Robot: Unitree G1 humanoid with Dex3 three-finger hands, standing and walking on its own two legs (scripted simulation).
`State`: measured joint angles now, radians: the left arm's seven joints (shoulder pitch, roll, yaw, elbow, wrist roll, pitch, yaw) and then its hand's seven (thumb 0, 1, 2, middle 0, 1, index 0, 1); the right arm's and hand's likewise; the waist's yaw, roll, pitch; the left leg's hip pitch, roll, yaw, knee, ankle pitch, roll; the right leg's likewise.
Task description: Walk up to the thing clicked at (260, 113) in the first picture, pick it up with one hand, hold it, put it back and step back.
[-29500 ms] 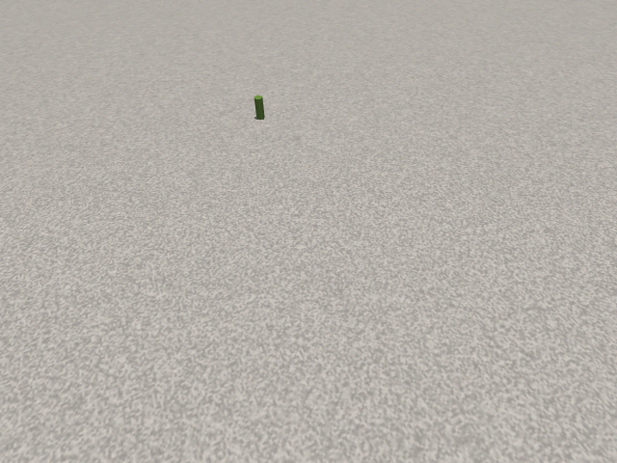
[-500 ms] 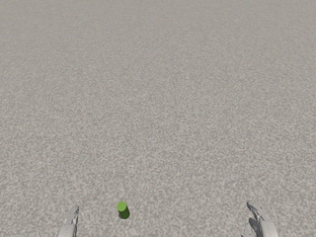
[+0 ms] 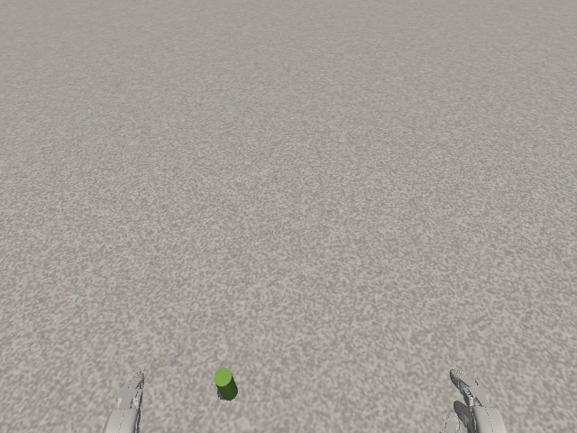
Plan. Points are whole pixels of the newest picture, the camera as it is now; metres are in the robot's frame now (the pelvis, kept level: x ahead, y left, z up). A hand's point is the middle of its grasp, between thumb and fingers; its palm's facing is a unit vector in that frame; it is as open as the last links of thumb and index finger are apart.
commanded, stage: stand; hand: left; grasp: from the side
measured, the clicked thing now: (226, 384) +0.42 +0.22 -0.65
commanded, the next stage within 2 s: none
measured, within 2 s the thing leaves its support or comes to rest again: neither
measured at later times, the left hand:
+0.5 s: hand out of the picture +0.16 +0.19 -0.08, palm faces -0.03 -0.94 -0.33, open 9.5 cm
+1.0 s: hand out of the picture +0.05 +0.25 -0.11, palm faces -0.01 -0.94 -0.34, open 7.4 cm
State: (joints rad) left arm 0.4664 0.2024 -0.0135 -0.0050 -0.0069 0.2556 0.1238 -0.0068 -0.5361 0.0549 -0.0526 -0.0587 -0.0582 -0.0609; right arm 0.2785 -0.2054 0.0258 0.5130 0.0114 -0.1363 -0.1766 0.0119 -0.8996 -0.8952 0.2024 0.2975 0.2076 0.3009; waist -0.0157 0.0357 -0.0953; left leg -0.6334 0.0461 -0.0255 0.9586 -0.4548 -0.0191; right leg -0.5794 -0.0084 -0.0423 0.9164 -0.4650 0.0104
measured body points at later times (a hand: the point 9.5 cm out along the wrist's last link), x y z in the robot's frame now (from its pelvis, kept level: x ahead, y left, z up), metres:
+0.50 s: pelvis -0.01 +0.00 +0.01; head +0.02 +0.00 +0.46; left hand +0.16 +0.24 -0.06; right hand +0.15 -0.25 -0.09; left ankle +0.02 +0.13 -0.69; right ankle +0.00 -0.13 -0.69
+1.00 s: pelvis -0.01 +0.01 +0.05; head -0.01 +0.01 +0.50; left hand +0.05 +0.30 -0.08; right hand +0.06 -0.27 -0.09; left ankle +0.02 +0.13 -0.69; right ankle +0.00 -0.13 -0.69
